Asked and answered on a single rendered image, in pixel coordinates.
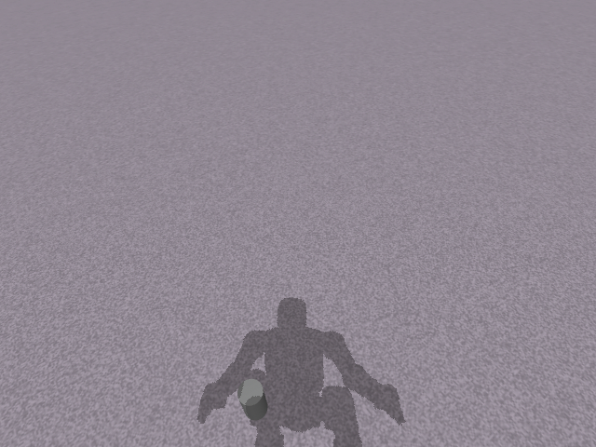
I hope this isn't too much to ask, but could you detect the can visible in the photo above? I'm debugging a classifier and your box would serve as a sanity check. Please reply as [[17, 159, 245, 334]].
[[237, 379, 268, 421]]

